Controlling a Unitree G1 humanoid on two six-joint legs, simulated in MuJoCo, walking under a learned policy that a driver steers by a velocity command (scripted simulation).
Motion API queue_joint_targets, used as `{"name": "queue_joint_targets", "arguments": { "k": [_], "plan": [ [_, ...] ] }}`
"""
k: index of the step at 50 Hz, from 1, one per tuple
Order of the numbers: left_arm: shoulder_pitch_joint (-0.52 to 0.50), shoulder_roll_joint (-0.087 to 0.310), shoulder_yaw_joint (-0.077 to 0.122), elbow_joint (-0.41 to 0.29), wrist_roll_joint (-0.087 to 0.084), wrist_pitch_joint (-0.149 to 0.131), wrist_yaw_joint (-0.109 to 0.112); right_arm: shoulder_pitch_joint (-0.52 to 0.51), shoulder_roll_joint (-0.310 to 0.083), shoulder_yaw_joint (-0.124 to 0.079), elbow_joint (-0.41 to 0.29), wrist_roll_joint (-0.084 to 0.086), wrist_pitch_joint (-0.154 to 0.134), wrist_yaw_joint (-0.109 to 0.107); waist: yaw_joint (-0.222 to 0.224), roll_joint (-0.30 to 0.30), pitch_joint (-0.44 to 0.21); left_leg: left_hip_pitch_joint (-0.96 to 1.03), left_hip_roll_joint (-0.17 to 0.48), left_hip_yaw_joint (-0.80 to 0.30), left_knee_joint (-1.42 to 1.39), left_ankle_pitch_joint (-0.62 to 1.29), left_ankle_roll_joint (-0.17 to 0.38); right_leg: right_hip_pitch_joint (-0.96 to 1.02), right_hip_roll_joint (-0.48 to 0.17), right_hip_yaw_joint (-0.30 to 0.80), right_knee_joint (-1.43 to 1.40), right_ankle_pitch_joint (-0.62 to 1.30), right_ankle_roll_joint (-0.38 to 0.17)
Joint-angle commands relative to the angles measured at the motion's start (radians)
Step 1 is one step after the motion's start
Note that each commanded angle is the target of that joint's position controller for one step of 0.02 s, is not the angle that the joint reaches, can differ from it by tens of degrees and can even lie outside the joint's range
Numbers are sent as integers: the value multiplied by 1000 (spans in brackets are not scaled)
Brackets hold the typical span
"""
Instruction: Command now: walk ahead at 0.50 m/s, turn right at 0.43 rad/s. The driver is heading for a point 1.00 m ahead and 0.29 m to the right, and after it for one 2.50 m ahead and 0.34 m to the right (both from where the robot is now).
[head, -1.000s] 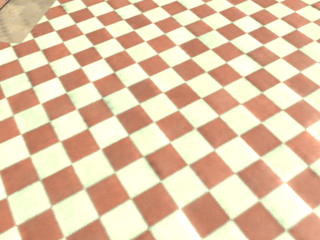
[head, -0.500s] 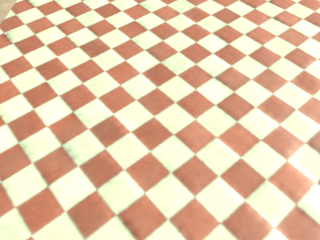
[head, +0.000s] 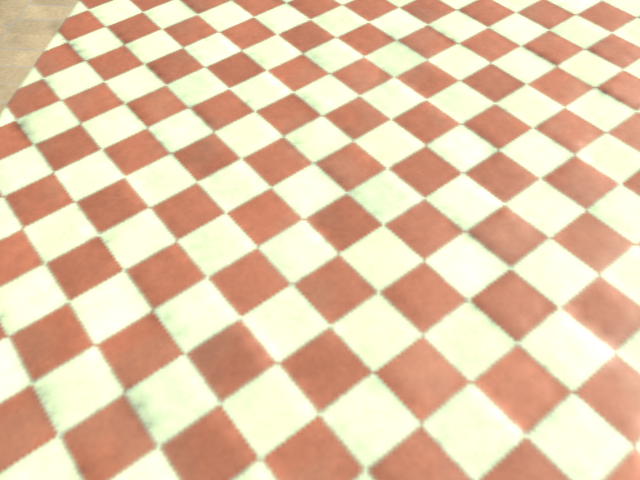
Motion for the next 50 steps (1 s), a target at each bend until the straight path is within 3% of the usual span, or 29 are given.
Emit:
{"name": "queue_joint_targets", "arguments": {
  "k": [1, 3, 4, 5, 6, 7, 8, 9, 10, 11, 16, 21, 25, 28, 30, 31, 32, 33, 34, 35, 36, 37, 39, 41, 45, 50],
  "plan": [
    [17, 180, 41, -47, 8, -3, 13, -89, -91, -17, -97, 9, -24, -6, -28, -125, 15, 44, -36, 8, -61, -35, 12, -21, -273, 211, 12, 473, -121],
    [-33, 201, 51, -65, 10, 0, 16, 15, -118, -29, -77, 10, -38, -13, -83, -130, -15, 211, -64, 8, -131, -109, 37, -52, -269, 228, 97, 532, -91],
    [-51, 202, 52, -71, 5, -2, 12, 142, -140, -42, -40, 5, -50, -21, -139, -92, -76, 382, -79, 17, -197, -104, 58, -87, -225, 201, 239, 564, -72],
    [-58, 169, 45, -90, -5, -7, 6, 293, -200, -61, -13, -17, -65, -36, -196, -7, -187, 605, 43, -99, -231, -179, 99, -199, -154, 147, 474, 437, -49],
    [-10, 73, 26, -135, -35, -8, 5, 384, -289, -82, -26, -42, -63, -48, -193, 164, -322, 861, 319, -455, -289, -340, 161, -467, -28, 38, 774, -22, -10],
    [43, 118, 37, -141, -24, 3, 9, 337, -289, -87, -25, -26, -42, -44, -142, 246, -342, 835, 391, -718, -392, -406, 231, -614, -9, 31, 922, -280, -18],
    [10, 157, 46, -117, -4, 18, 11, 255, -183, -65, -47, -15, -35, -39, -113, 86, -195, 711, 346, -585, -395, -489, 216, -648, -87, 58, 979, -199, -25],
    [-49, 142, 45, -121, 3, 21, 0, 202, -119, -51, -53, -6, -38, -35, -108, 12, -94, 585, 288, -429, -419, -412, 196, -634, -120, 53, 951, -117, -17],
    [-74, 120, 44, -127, 6, 26, -9, 182, -97, -45, -51, -7, -43, -35, -91, 28, -56, 514, 243, -314, -445, -300, 169, -605, -146, 46, 915, -72, -7],
    [-88, 118, 46, -134, 20, 37, -18, 195, -87, -41, -38, -4, -51, -39, -81, 59, -35, 474, 215, -232, -458, -203, 158, -589, -164, 40, 893, -52, 5],
    [-199, 97, 40, -188, 24, 71, -44, 268, -103, -52, 1, 11, -85, -33, -71, 43, -29, 488, 197, -38, -495, 36, 173, -667, -186, 15, 873, 74, 38],
    [-372, 79, 21, -258, 22, 69, -63, 315, -109, -56, 26, 5, -80, -31, -98, 37, 17, 507, 168, 109, -504, 110, 168, -684, -185, -36, 627, 232, 50],
    [-487, 80, 11, -309, 26, 66, -74, 371, -143, -66, 48, 5, -71, -39, -128, 36, 42, 579, 199, 173, -484, 173, 156, -628, -170, -109, 451, 215, 14],
    [-500, 95, 15, -326, 33, 66, -71, 399, -167, -73, 65, 2, -49, -46, -124, 47, 32, 664, 214, 224, -377, 418, 139, -564, -121, -159, 380, 92, -35],
    [-395, 118, 29, -302, 36, 62, -59, 405, -200, -81, 71, 2, -30, -49, -75, 62, -41, 692, 214, 257, -161, 701, 130, -418, -43, -190, 343, -6, -80],
    [-257, 138, 44, -260, 40, 52, -49, 397, -209, -82, 66, 7, -20, -48, -14, 38, -121, 639, 201, 278, 41, 681, 116, -245, -4, -188, 275, 18, -109],
    [-81, 206, 72, -207, 51, 45, -32, 391, -193, -76, 41, 4, -17, -46, 60, -42, -229, 440, 176, 283, 327, 419, 80, 24, -88, -34, 224, -36, -156],
    [-93, 335, 100, -221, 41, 47, -18, 420, -60, -48, -40, 9, -25, -23, -12, -294, -305, -30, 0, 250, 674, -480, 15, 340, -407, 490, 165, -66, -290],
    [-40, 337, 102, -241, 15, 61, -8, 291, -152, -66, -74, 1, -38, -19, 52, -154, -347, -156, -62, 27, 782, -507, 8, 346, -451, 725, 32, -30, -322],
    [-88, 308, 94, -220, 11, 65, 1, 216, -146, -64, -98, 13, -48, -14, 28, -102, -196, -224, -2, -10, 757, -384, 21, 253, -422, 538, 25, 74, -294],
    [-141, 249, 80, -219, 1, 60, 4, 234, -135, -57, -86, 16, -59, -17, -20, -55, -106, -169, 35, -7, 655, -300, 26, 105, -379, 427, 17, 207, -257],
    [-191, 215, 70, -226, -2, 52, 6, 248, -133, -59, -72, 5, -53, -20, -63, -32, -64, -97, 56, -12, 584, -282, 22, -1, -322, 344, 6, 314, -222],
    [-228, 180, 56, -234, -11, 33, 5, 297, -124, -58, -63, -23, -16, -17, -113, -48, -75, 13, 61, -17, 519, -279, 0, -105, -263, 262, -14, 424, -208],
    [-195, 197, 59, -222, -14, 16, -1, 283, -106, -56, -75, -25, 8, -10, -121, -47, -72, 12, 51, -3, 463, -254, -17, -139, -234, 236, -30, 454, -211],
    [-103, 194, 55, -192, -10, 5, -2, 140, -97, -50, -117, -21, 15, -3, -74, -73, -16, -80, 52, 15, 284, -86, -25, -116, -214, 214, -78, 422, -170],
    [-4, 189, 45, -151, -7, -3, 6, -4, -89, -39, -157, -11, 6, 7, -14, -89, -2, -108, 22, 28, 92, 50, 2, 10, -222, 195, -61, 514, -121]
  ]
}}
